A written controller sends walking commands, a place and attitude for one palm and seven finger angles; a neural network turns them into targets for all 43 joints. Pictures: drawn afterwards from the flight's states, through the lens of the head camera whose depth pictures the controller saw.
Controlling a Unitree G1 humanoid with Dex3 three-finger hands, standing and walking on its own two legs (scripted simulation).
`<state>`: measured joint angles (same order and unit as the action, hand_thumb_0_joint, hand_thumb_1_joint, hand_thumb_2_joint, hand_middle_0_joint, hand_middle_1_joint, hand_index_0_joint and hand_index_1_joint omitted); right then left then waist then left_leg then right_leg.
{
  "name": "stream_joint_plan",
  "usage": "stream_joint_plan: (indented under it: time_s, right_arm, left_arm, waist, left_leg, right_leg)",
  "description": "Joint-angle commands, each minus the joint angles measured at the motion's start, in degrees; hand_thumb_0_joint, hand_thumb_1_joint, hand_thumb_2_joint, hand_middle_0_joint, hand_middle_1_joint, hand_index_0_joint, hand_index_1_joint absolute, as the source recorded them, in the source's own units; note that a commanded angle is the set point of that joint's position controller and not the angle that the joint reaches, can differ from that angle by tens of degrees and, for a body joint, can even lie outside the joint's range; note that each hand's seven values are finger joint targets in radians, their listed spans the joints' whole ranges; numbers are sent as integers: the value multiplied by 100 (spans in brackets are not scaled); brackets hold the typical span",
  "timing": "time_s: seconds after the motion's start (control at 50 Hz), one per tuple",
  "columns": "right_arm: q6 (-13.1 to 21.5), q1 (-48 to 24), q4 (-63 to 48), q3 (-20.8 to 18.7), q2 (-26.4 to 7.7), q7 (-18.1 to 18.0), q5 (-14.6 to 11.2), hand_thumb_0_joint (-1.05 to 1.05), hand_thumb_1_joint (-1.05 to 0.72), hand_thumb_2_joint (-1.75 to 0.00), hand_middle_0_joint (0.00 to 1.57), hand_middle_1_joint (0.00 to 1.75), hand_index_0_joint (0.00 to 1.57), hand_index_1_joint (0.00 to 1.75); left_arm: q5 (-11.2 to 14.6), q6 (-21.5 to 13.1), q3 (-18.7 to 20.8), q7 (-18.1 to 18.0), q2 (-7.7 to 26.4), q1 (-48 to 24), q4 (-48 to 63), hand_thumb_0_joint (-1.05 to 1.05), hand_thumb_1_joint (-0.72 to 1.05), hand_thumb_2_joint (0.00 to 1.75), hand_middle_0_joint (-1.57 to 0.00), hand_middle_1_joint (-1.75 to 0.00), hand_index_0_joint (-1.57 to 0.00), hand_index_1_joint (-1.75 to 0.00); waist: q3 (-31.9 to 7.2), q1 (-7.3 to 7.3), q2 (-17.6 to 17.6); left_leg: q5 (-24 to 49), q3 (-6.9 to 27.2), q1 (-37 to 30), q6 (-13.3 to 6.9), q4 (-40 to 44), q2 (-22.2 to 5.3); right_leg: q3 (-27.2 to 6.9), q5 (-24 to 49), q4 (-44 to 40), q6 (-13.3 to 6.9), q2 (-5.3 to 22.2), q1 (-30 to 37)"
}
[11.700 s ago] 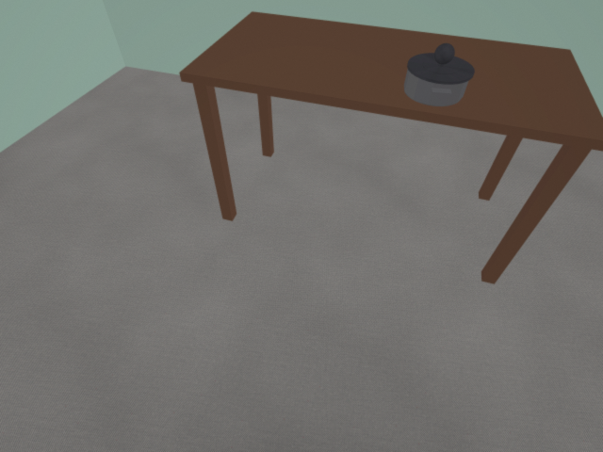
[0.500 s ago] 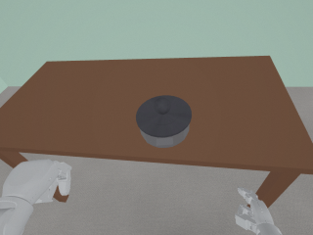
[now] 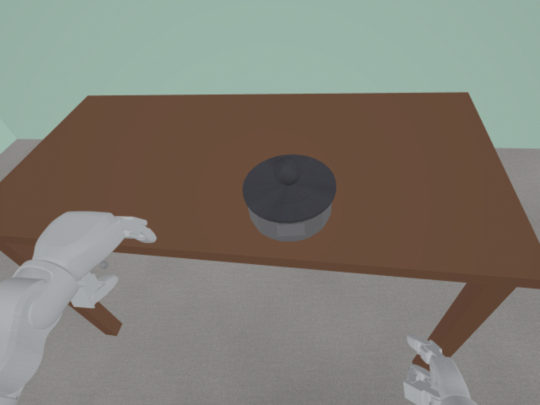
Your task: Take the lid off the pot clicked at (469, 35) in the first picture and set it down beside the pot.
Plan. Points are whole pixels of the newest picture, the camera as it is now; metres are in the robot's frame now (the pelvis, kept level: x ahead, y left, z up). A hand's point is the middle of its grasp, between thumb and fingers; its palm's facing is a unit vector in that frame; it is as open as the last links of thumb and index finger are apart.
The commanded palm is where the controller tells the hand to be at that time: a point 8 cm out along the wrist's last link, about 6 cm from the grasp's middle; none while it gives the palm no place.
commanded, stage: reach forward and open the fingers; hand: left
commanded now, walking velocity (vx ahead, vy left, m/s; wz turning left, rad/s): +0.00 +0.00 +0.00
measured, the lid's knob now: (287, 171) +0.52 +0.03 +0.05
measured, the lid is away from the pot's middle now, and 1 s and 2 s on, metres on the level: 0.00 0.00 0.00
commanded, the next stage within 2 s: move the open hand above the knob in 0.24 s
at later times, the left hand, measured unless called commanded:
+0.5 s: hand (130, 224) +0.31 +0.23 +0.14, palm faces -0.15 -0.03 -0.99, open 10.4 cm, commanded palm +0.30 +0.22 +0.20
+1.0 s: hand (195, 187) +0.39 +0.16 +0.14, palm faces -0.17 -0.03 -0.98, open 10.4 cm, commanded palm +0.37 +0.16 +0.20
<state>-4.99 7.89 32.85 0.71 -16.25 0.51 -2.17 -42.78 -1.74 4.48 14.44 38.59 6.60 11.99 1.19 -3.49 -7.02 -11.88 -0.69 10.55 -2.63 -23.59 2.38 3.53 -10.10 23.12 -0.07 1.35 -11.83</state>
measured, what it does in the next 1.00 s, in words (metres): stands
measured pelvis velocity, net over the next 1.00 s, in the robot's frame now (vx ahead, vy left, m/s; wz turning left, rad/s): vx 0.02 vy -0.01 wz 0.00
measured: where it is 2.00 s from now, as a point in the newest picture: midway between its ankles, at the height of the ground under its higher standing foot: outside the picture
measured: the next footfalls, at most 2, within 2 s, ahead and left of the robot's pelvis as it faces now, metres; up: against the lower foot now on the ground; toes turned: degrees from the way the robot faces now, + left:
none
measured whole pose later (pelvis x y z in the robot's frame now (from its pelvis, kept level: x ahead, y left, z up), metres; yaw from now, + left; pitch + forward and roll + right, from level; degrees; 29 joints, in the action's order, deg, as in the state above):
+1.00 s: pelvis +0.02 -0.01 +0.00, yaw +0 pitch +1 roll +1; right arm -7.0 7.1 33.0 1.8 -16.7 2.4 -4.0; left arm -47.4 11.6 -12.2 19.3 30.1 -26.1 -6.6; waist -0.2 -0.9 -6.6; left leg -13.7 -0.9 12.0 -2.0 -24.7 2.6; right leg 3.2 -13.8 27.8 -0.8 1.7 -15.0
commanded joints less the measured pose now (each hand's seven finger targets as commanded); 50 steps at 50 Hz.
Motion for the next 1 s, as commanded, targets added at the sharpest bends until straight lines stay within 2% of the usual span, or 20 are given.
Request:
stream_joint_plan:
  time_s: [0.0,0.08,0.1,0.18,0.2,0.32,0.42,0.48,0.54,0.58,0.6,0.64,0.68,0.7,0.74,0.78,0.8,0.88,0.9,0.98]
  right_arm:
    - [268,-944,-1022,-169,-532,-6,-53,0,-90,-90,20,30,20,30]
    - [289,-910,-1086,-206,-586,24,-84,0,-90,-90,20,30,20,30]
    - [265,-985,-1040,-141,-536,21,-53,0,-90,-90,20,30,20,30]
    - [255,-903,-1097,-183,-603,30,-96,0,-90,-90,20,30,20,30]
    - [210,-968,-1023,-121,-553,15,-74,0,-90,-90,20,30,20,30]
    - [215,-875,-1020,-140,-559,-14,-89,0,-90,-90,20,30,20,30]
    - [211,-910,-1047,-137,-542,64,-137,0,-90,-90,20,30,20,30]
    - [213,-901,-1028,-133,-593,80,-132,0,-90,-90,20,30,20,30]
    - [137,-862,-925,-86,-588,32,-131,0,-90,-90,20,30,20,30]
    - [167,-908,-1011,-108,-569,80,-160,0,-90,-90,20,30,20,30]
    - [165,-946,-1027,-61,-503,89,-137,0,-90,-90,20,30,20,30]
    - [160,-885,-1014,-95,-517,123,-147,0,-90,-90,20,30,20,30]
    - [141,-859,-1017,-109,-570,153,-175,0,-90,-90,20,30,20,30]
    - [85,-895,-948,-31,-506,137,-178,0,-90,-90,20,30,20,30]
    - [69,-860,-948,-77,-548,107,-192,0,-90,-90,20,30,20,30]
    - [109,-917,-999,-96,-560,130,-193,0,-90,-90,20,30,20,30]
    - [115,-950,-1004,-31,-462,127,-172,0,-90,-90,20,30,20,30]
    - [93,-873,-962,-86,-532,177,-229,0,-90,-90,20,30,20,30]
    - [70,-913,-980,-33,-470,184,-215,0,-90,-90,20,30,20,30]
    - [57,-981,-1011,-86,-506,217,-242,0,-90,-90,20,30,20,30]
  left_arm:
    - [-69,60,884,-182,1452,-1754,722,0,-33,141,-80,-8,-80,-8]
    - [-66,145,991,-181,1538,-1902,658,0,-34,142,-80,-8,-80,-8]
    - [-131,158,735,-92,1434,-2255,627,0,-34,142,-80,-8,-80,-8]
    - [-126,292,868,-58,1544,-2377,403,0,-35,143,-80,-8,-80,-8]
    - [-178,326,587,37,1395,-2728,221,0,-35,144,-80,-8,-80,-8]
    - [-203,372,557,143,1503,-3326,165,0,-35,146,-81,-8,-81,-8]
    - [-220,681,-206,319,868,-3826,179,0,-35,146,-81,-8,-81,-8]
    - [-390,795,182,277,1308,-3965,-28,0,-35,146,-81,-8,-81,-8]
    - [-459,906,-73,284,1163,-4526,-564,0,-35,146,-81,-8,-81,-8]
    - [-433,934,-45,269,1146,-4639,-314,0,-35,146,-81,-8,-81,-8]
    - [-442,958,-370,334,836,-4656,-358,0,-35,146,-81,-8,-81,-8]
    - [-418,1012,-543,335,647,-4612,-423,0,-35,146,-81,-8,-81,-8]
    - [-428,1076,-357,297,767,-4528,-609,0,-35,146,-81,-8,-81,-8]
    - [-522,1116,-690,352,569,-4937,-738,0,-35,146,-81,-8,-81,-8]
    - [-547,1144,-644,307,670,-5221,-813,0,-35,146,-81,-8,-81,-8]
    - [-563,1141,-341,236,967,-5350,-501,0,-35,146,-81,-8,-81,-8]
    - [-565,1173,-644,283,655,-5377,-624,0,-35,146,-81,-8,-81,-8]
    - [-529,1270,-490,234,672,-5096,-1016,0,-35,146,-81,-8,-81,-8]
    - [-532,1285,-907,282,295,-5254,-958,0,-35,146,-81,-8,-81,-8]
    - [-553,1378,-856,240,350,-5426,-864,0,-35,146,-81,-8,-81,-8]
  waist:
    - [-1099,-9,286]
    - [-1107,-4,236]
    - [-1251,0,200]
    - [-1123,20,275]
    - [-1146,54,375]
    - [-1277,76,298]
    - [-1335,163,321]
    - [-1381,121,385]
    - [-1315,146,481]
    - [-1639,145,394]
    - [-1854,125,384]
    - [-1779,159,411]
    - [-1684,193,474]
    - [-1675,233,663]
    - [-1582,224,677]
    - [-1989,169,416]
    - [-2147,144,532]
    - [-1930,177,823]
    - [-2009,192,798]
    - [-1979,243,683]
  left_leg:
    - [588,264,-83,21,473,-110]
    - [624,345,-181,24,395,-143]
    - [655,312,-128,38,494,-112]
    - [529,346,-120,28,403,-139]
    - [407,319,-34,40,520,-119]
    - [482,351,-143,29,467,-131]
    - [651,421,-263,59,428,-116]
    - [669,379,-195,29,300,-92]
    - [563,333,-45,46,390,-65]
    - [792,321,-188,17,216,-39]
    - [1014,296,-230,24,263,-8]
    - [1141,304,-268,37,227,-17]
    - [1098,280,-177,18,115,-29]
    - [1085,227,-123,33,214,-9]
    - [910,229,-70,18,227,-16]
    - [1158,251,-182,-4,72,11]
    - [1363,223,-188,-8,113,55]
    - [1461,162,-15,-4,-8,7]
    - [1510,118,-44,-6,54,53]
    - [1476,131,-87,-29,-72,33]
  right_leg:
    - [-104,-19,-278,-113,-67,436]
    - [-149,53,-183,-158,-120,423]
    - [-95,40,-202,-145,-76,473]
    - [-148,-11,-151,-169,-125,392]
    - [-94,-142,-210,-145,-86,359]
    - [-114,-77,-175,-160,-93,378]
    - [-68,110,-66,-170,-99,286]
    - [-151,160,11,-212,-134,328]
    - [-114,69,-23,-194,-87,331]
    - [-188,341,91,-218,-96,459]
    - [-137,497,123,-208,-72,595]
    - [-121,674,131,-198,-71,525]
    - [-158,735,177,-210,-92,484]
    - [-116,693,145,-185,-87,509]
    - [-138,590,124,-174,-64,455]
    - [-238,887,268,-212,-58,691]
    - [-197,1060,299,-193,-38,849]
    - [-248,1406,338,-168,-30,808]
    - [-202,1435,334,-148,-13,852]
    - [-256,1490,376,-166,-17,715]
